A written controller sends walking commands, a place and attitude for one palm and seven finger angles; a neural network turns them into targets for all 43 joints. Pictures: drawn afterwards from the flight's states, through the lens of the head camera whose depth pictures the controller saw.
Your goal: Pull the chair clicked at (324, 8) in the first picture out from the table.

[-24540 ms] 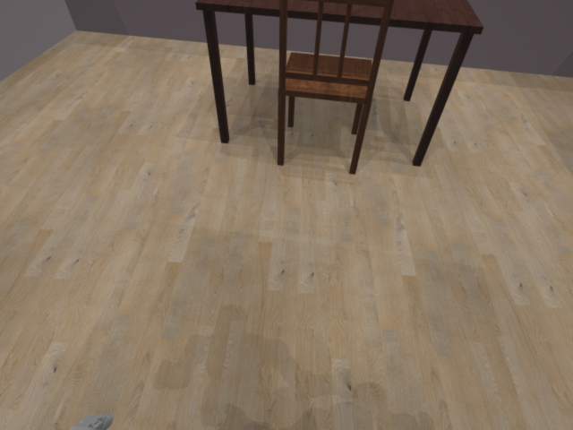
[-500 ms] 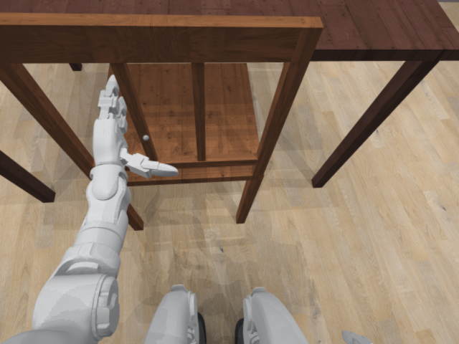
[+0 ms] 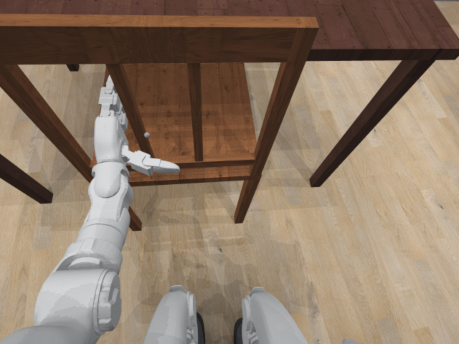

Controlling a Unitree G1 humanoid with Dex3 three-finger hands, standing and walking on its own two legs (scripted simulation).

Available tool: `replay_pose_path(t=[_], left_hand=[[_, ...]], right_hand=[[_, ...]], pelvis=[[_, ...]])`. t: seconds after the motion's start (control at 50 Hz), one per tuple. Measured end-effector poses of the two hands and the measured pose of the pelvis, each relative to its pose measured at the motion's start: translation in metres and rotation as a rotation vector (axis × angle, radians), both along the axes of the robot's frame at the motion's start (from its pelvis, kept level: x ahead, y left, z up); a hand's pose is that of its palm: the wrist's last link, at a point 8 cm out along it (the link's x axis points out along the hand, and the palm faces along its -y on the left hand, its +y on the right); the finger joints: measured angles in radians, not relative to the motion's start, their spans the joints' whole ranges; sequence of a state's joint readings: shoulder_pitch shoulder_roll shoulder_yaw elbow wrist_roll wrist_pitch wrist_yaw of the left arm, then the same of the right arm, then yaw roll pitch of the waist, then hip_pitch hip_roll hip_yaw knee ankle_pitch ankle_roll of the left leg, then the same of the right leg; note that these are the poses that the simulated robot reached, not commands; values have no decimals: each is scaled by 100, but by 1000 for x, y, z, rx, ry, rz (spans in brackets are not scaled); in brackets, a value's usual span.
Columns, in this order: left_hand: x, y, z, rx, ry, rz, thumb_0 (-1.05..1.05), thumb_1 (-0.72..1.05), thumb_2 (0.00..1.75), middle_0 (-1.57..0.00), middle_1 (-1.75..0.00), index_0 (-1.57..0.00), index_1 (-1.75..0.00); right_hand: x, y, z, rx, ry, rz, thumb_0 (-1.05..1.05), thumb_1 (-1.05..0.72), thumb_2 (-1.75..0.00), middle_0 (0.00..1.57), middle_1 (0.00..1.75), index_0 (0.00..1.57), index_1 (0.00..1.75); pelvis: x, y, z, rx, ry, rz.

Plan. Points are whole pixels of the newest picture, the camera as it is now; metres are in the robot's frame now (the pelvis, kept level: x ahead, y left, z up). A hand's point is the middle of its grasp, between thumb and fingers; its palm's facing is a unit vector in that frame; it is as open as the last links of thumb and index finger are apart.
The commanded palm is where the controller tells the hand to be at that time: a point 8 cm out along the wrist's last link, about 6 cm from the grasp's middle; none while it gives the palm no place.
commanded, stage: push the fingers through the gap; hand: left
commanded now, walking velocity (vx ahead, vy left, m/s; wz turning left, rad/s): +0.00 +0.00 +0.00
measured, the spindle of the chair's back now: (136, 122) +0.50 +0.15 +0.02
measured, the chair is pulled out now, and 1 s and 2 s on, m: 0.00 0.00 0.03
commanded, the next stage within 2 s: hook a spindle and tug to test in 0.02 s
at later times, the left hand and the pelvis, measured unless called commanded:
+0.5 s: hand (148, 131) +0.48 +0.12 +0.03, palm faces +0.07 -1.00 -0.02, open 15.2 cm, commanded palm +0.44 +0.17 +0.03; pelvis +0.00 +0.00 +0.00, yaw +0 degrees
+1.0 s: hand (145, 133) +0.47 +0.13 +0.02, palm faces +0.07 -1.00 -0.01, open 5.5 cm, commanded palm +0.44 +0.17 +0.03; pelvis +0.00 +0.00 +0.00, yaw +0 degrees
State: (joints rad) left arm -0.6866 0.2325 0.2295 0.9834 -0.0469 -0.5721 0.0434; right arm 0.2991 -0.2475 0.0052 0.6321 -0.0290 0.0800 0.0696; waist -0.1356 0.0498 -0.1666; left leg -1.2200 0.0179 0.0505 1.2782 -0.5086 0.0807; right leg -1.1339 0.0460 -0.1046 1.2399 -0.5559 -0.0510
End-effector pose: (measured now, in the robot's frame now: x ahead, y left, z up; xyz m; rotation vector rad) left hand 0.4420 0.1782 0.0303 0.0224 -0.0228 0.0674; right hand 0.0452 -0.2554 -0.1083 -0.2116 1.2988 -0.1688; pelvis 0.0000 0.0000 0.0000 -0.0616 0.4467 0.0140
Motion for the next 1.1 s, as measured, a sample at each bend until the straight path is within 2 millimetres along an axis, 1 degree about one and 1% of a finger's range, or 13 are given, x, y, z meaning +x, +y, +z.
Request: replay_pose_path(t=[0.18,0.26,0.38,0.48,0.54,0.6,0.68,0.78,0.88,1.0,1.1], left_hand=[[4,2,1,2,1,14,-1,-50,30,-6,-9,-7,-9],[3,3,0,8,7,8,-1,-50,30,-8,-15,-9,-15],[6,1,-4,-3,15,6,-1,-50,30,-15,-37,-16,-37],[10,-1,-3,0,7,0,-1,-50,30,-23,-61,-23,-62],[11,-1,-4,1,16,0,-1,-45,32,-28,-77,-28,-77],[11,-1,-4,-4,15,1,-1,-37,36,-33,-93,-34,-93],[9,-1,-4,-5,17,1,-1,-20,43,-40,-114,-40,-114],[8,1,-4,-4,16,4,0,4,53,-46,-132,-46,-132],[9,2,-4,-8,14,1,0,31,65,-48,-140,-49,-140],[7,4,-5,-10,18,-1,1,63,78,-49,-144,-50,-144],[5,-3,-5,-13,14,-24,2,76,84,-50,-145,-50,-145]], right_hand=[[6,-2,-1,1,-15,4,0,-91,-90,20,30,20,30],[6,-3,-1,3,-12,5,0,-91,-90,20,30,20,30],[5,-5,-2,-6,0,8,0,-91,-90,20,30,20,30],[3,-5,-2,-8,7,0,0,-91,-90,20,30,20,30],[2,-5,-2,-5,12,-4,0,-91,-90,20,30,20,30],[1,-4,-1,-2,15,-8,0,-91,-90,20,30,20,30],[1,-2,0,2,17,-10,0,-91,-90,20,30,20,30],[3,-1,1,1,12,-9,0,-91,-90,20,30,20,30],[5,0,1,-3,8,-5,0,-91,-90,20,30,20,30],[7,1,1,-4,1,-2,0,-91,-90,20,30,20,30],[8,2,2,-5,-5,-5,0,-91,-90,20,30,20,30]], pelvis=[[0,-3,-1,4,1,-2],[0,-4,-1,4,1,0],[1,-5,-2,2,6,3],[2,-4,-2,2,10,1],[3,-4,-2,2,11,-1],[3,-3,-1,2,12,-2],[4,-3,0,2,9,-3],[5,-2,0,0,9,-2],[5,-1,0,-1,9,-1],[4,1,0,-3,7,-1],[4,2,0,-4,7,-4]])
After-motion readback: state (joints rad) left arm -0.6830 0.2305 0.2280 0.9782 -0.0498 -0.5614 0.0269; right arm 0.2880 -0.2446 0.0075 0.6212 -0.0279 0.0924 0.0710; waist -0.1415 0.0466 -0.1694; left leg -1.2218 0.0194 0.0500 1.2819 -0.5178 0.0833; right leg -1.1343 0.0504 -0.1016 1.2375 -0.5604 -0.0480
